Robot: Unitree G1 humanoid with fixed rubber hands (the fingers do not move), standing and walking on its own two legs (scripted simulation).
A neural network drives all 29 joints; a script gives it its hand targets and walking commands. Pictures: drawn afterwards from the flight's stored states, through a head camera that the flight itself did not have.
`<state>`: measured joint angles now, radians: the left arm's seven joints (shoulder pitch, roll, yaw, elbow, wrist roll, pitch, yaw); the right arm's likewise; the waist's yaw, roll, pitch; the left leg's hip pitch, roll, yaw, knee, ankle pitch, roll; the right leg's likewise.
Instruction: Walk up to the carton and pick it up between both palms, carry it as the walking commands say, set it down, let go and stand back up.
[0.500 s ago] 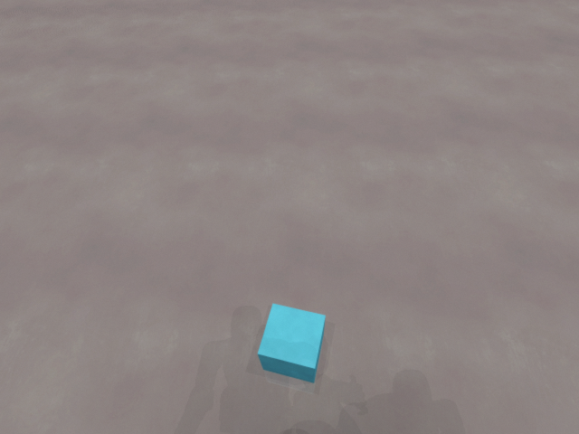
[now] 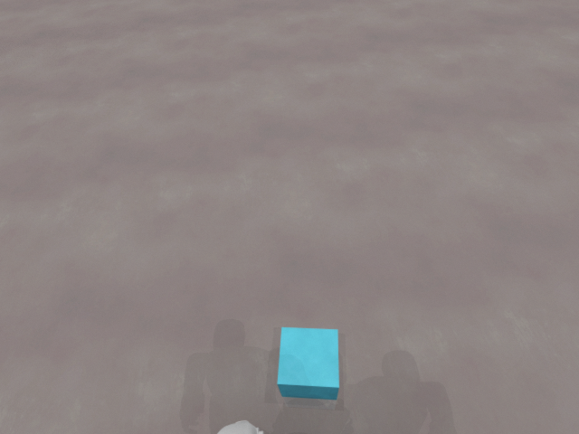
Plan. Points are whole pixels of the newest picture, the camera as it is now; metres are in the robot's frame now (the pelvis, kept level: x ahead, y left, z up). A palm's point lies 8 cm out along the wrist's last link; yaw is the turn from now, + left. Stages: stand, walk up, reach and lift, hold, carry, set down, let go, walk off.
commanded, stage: walk up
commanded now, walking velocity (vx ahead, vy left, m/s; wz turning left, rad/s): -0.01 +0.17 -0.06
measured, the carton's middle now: (309, 363) +0.40 +0.00 -0.69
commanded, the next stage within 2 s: stand in 1.46 s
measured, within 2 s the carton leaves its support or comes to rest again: neither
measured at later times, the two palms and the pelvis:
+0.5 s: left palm out of the picture +0.12 +0.32 -0.14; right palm out of the picture +0.06 -0.20 -0.11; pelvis +0.02 +0.06 +0.00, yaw -4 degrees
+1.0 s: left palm out of the picture +0.09 +0.26 -0.14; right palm out of the picture +0.04 -0.18 -0.13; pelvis +0.04 +0.05 +0.00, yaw -3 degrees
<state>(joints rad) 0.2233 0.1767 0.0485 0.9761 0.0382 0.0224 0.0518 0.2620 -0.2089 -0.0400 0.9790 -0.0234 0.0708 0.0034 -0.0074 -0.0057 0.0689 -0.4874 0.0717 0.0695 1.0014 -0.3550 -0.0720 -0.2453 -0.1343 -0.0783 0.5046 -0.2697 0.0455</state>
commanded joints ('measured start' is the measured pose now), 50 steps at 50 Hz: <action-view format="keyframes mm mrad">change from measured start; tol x32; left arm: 1 5 175 52 -31 13 -18 -15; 50 25 64 -11 78 -28 -42 -29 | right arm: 1 51 -43 2 -26 6 -18 9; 50 71 -46 10 102 12 -94 -40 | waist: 1 -2 -237 -101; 6 -48 342 -142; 25 6 254 -104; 29 39 -221 -127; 50 -1 79 -18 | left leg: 1 121 -28 59 -272 74 -2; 7 275 369 -444 -842 21 140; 23 337 276 -9 -645 558 196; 32 138 13 -107 -245 -65 76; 50 352 53 -105 -703 362 100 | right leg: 1 54 -140 7 -134 401 -121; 6 -200 99 52 247 -342 -43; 14 -239 116 104 660 -91 17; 30 93 -182 344 -309 244 -112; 37 211 -104 134 -200 642 -173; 50 141 28 90 -216 176 -67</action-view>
